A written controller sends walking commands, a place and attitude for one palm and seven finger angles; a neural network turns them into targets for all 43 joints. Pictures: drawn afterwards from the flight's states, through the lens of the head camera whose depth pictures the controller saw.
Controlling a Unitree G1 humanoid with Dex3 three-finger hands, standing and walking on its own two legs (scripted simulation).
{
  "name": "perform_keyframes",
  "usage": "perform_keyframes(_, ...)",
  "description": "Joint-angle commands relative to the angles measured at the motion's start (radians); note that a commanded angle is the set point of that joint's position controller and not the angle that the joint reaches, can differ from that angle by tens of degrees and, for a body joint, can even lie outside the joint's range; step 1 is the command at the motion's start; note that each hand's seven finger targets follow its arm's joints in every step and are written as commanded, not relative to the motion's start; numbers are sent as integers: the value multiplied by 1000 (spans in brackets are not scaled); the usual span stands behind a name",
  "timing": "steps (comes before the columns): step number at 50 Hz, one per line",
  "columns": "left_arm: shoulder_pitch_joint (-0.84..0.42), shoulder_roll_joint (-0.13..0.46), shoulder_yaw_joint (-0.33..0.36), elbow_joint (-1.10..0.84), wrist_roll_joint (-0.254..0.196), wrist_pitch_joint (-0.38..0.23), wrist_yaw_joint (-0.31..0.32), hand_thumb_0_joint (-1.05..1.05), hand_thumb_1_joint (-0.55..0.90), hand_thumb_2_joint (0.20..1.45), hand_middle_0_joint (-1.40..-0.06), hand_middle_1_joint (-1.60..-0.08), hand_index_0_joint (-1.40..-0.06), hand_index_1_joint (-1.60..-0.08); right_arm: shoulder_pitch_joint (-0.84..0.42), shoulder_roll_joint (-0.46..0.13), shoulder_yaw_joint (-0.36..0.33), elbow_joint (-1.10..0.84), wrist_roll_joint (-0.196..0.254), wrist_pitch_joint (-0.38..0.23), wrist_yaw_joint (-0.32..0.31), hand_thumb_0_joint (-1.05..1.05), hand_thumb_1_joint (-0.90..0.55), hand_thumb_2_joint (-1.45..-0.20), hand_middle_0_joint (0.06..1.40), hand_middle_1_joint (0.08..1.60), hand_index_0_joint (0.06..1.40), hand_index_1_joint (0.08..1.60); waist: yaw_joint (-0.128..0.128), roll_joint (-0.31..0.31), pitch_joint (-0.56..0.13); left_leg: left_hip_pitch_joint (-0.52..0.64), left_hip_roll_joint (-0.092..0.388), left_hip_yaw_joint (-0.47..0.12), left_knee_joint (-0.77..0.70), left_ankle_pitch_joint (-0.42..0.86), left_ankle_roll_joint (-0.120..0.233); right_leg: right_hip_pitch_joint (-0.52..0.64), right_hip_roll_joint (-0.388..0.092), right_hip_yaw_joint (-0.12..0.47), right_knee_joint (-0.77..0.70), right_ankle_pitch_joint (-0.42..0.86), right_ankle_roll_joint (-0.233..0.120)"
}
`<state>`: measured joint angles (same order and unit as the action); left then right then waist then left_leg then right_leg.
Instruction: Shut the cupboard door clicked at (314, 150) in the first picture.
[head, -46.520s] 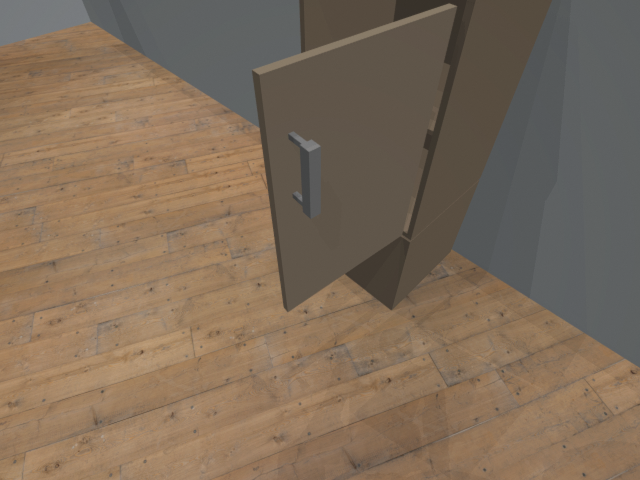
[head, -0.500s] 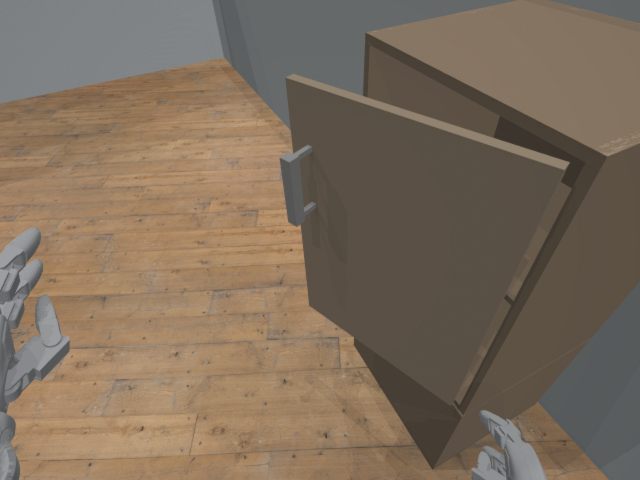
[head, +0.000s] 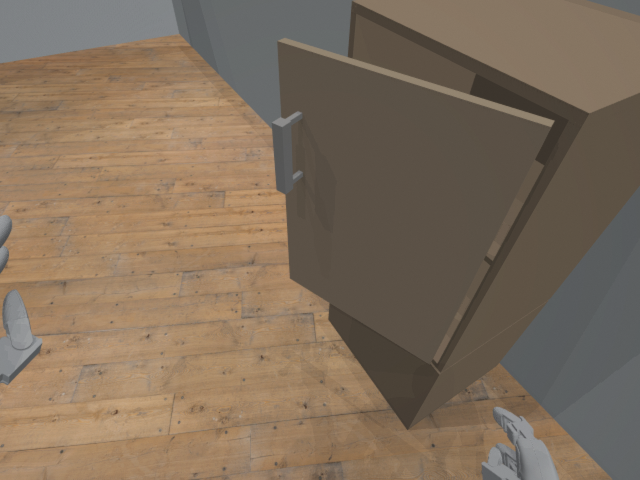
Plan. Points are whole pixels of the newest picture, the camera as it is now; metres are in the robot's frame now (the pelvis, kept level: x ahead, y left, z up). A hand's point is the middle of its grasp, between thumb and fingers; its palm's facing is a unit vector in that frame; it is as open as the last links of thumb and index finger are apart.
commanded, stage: step back with the hand held close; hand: left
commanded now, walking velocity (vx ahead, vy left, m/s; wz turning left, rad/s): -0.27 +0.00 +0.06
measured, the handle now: (290, 153) +0.62 +0.09 +0.09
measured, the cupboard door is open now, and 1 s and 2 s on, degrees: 22 22 22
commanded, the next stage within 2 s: stop stepping back and stand still in 0.68 s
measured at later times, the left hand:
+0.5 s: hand out of the picture +0.10 +0.27 +0.17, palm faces +0.47 -0.76 -0.45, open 7.4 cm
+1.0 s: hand out of the picture -0.05 +0.29 +0.18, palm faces +0.43 -0.80 -0.41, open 7.4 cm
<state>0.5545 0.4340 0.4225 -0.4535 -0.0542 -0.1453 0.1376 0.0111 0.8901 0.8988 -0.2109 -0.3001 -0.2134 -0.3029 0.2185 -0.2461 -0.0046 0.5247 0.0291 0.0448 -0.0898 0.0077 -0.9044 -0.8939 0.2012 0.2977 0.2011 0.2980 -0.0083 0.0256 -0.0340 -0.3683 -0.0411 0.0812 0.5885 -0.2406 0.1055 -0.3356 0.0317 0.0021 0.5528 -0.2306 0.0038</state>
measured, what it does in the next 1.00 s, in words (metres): walks backwards: right foot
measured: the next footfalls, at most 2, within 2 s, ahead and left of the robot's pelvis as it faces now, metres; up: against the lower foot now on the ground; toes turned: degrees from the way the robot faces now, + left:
right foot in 0.96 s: -0.33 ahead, -0.09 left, +0.00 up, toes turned -1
left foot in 1.08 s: -0.15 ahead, +0.12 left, +0.00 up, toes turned +0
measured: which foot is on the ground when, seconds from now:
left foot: down 0.00-0.94, up 0.96-1.00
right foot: down 0.00-0.66, up 0.68-0.94, down 0.96-1.00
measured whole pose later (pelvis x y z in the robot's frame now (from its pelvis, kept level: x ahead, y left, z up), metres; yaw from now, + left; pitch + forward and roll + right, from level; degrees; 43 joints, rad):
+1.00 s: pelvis -0.23 +0.03 -0.02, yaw +1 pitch +3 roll -4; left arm 0.55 0.48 0.45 -0.69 -0.08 -0.20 0.14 0.01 0.89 0.90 -0.21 -0.30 -0.21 -0.30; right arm 0.13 -0.17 0.02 0.62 0.00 -0.11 -0.03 0.01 -0.90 -0.89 0.20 0.30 0.20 0.30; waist 0.07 -0.04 -0.02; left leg -0.69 0.01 0.07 0.70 -0.24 -0.05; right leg -0.04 0.08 -0.05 0.44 -0.44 -0.05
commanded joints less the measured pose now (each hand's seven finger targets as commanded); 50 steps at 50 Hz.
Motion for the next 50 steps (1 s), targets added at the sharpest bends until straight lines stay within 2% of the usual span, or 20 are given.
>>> perform_keyframes(1,-95,178,130,-233,29,-93,26,0,900,900,-200,-300,-200,-300,-107,-143,-52,-157,-7,-74,-13,0,-900,-900,200,300,200,300,7,93,-25,-352,217,-309,-312,-421,25,289,-48,113,72,-10,-4)
perform_keyframes(5,-158,181,147,-259,46,-118,24,0,900,900,-200,-300,-200,-300,-96,-138,-54,-144,-18,-102,-16,0,-900,-900,200,300,200,300,13,129,-29,-468,268,-357,-374,-498,43,395,-4,58,194,20,11)
perform_keyframes(10,-107,161,141,-269,27,-149,13,0,900,900,-200,-300,-200,-300,-83,-129,-57,-128,-17,-132,2,0,-900,-900,200,300,200,300,5,59,-72,-279,217,-331,-285,-305,7,277,-19,99,117,97,-11)
perform_keyframes(18,-118,163,164,-227,36,-158,5,0,900,900,-200,-300,-200,-300,-99,-130,-66,-105,-28,-133,14,0,-900,-900,200,300,200,300,15,121,-33,-482,285,-347,-355,-521,28,363,20,66,203,-80,-13)
perform_keyframes(20,-106,166,154,-228,26,-161,3,0,900,900,-200,-300,-200,-300,-106,-114,-64,-102,-24,-133,20,0,-900,-900,200,300,200,300,10,21,-28,-375,229,-299,-270,-453,-9,241,-22,128,85,-117,-43)
perform_keyframes(23,-102,189,142,-276,11,-176,8,0,900,900,-200,-300,-200,-300,-104,-92,-64,-93,-20,-136,33,0,-900,-900,200,300,200,300,-4,-101,-64,-53,116,-183,-19,-248,-87,-112,-174,319,-160,-257,-118)
perform_keyframes(26,-101,215,144,-315,19,-183,32,0,900,900,-200,-300,-200,-300,-87,-74,-59,-65,-25,-133,35,0,-900,-900,200,300,200,300,-17,-123,-124,84,71,-131,164,-105,-108,-176,-299,388,-222,-51,-155)
perform_keyframes(29,-83,253,178,-316,25,-177,43,0,900,900,-200,-300,-200,-300,-89,-82,-62,-62,-27,-125,27,0,-900,-900,200,300,200,300,-25,-44,-137,87,105,-166,51,62,-89,-132,-220,273,-124,123,-96)
perform_keyframes(31,-113,230,168,-333,21,-186,38,0,900,900,-200,-300,-200,-300,-111,-104,-59,-72,-25,-138,13,0,-900,-900,200,300,200,300,-15,111,-83,-11,178,-256,-148,-3,-53,-83,-52,139,-18,-40,-30)
perform_keyframes(33,-106,224,210,-290,26,-203,29,0,900,900,-200,-300,-200,-300,-131,-127,-68,-86,-21,-175,7,0,-900,-900,200,300,200,300,3,307,-64,-373,365,-443,-476,-549,27,232,90,25,321,-184,10)
perform_keyframes(34,-110,250,235,-255,40,-204,23,0,900,900,-200,-300,-200,-300,-148,-133,-69,-82,-30,-183,5,0,-900,-900,200,300,200,300,7,318,-57,-513,422,-504,-575,-667,39,344,122,16,508,-211,14)
perform_keyframes(38,-108,189,168,-270,-11,-172,10,0,900,900,-200,-300,-200,-300,-129,-98,-78,-52,-30,-189,30,0,-900,-900,200,300,200,300,33,162,-133,-205,324,-284,-498,-373,-72,170,109,-48,496,-303,-8)
perform_keyframes(41,-34,162,109,-313,-29,-150,2,0,900,900,-200,-300,-200,-300,-114,-77,-56,-56,-13,-207,44,0,-900,-900,200,300,200,300,39,194,-189,20,261,-174,-493,-322,-129,141,122,-120,243,-371,-17)
perform_keyframes(44,-63,197,128,-394,-32,-122,10,0,900,900,-200,-300,-200,-300,-89,-71,-47,-48,-24,-212,53,0,-900,-900,200,300,200,300,42,256,-209,146,176,-110,-469,-246,-238,202,136,-160,-139,-379,-25)
perform_keyframes(45,-57,196,118,-412,-28,-117,11,0,900,900,-200,-300,-200,-300,-75,-61,-44,-37,-24,-208,56,0,-900,-900,200,300,200,300,41,183,-218,206,114,-47,-357,-172,-276,178,91,-130,-269,-357,-49)
perform_keyframes(46,-52,226,137,-426,-19,-117,18,0,900,900,-200,-300,-200,-300,-51,-61,-46,-20,-16,-196,56,0,-900,-900,200,300,200,300,36,2,-204,304,45,38,-38,-69,-242,23,-58,5,-368,-306,-97)
perform_keyframes(47,-71,263,166,-434,-21,-113,28,0,900,900,-200,-300,-200,-300,-53,-60,-52,6,-14,-178,52,0,-900,-900,200,300,200,300,32,-218,-128,313,54,-43,306,-50,-189,-196,-242,168,-427,-263,-152)
perform_keyframes(48,-117,309,200,-488,-29,-109,37,0,900,900,-200,-300,-200,-300,-70,-60,-59,14,-20,-168,44,0,-900,-900,200,300,200,300,17,-243,-99,181,62,-108,510,-88,-151,-204,-355,219,-436,-216,-231)
perform_keyframes(49,-137,366,272,-495,-38,-104,51,0,900,900,-200,-300,-200,-300,-89,-66,-46,3,-36,-173,44,0,-900,-900,200,300,200,300,18,-141,-125,75,74,-160,574,-102,-139,-138,-404,280,-415,-143,-295)
perform_keyframes(50,-157,294,207,-386,-34,-86,45,0,900,900,-200,-300,-200,-300,-81,-44,-37,0,-32,-167,42,0,-900,-900,200,300,200,300,15,-180,-112,-7,103,-185,572,-115,-139,-36,-405,256,-376,-254,-286)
